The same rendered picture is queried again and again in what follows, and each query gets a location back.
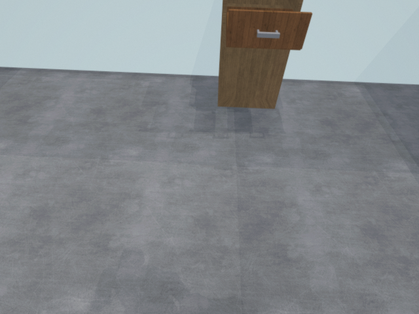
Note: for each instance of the handle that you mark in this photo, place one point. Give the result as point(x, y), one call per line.
point(268, 34)

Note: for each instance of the drawer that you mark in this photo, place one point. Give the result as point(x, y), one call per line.
point(242, 24)

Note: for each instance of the cabinet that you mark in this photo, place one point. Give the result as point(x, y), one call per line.
point(251, 77)

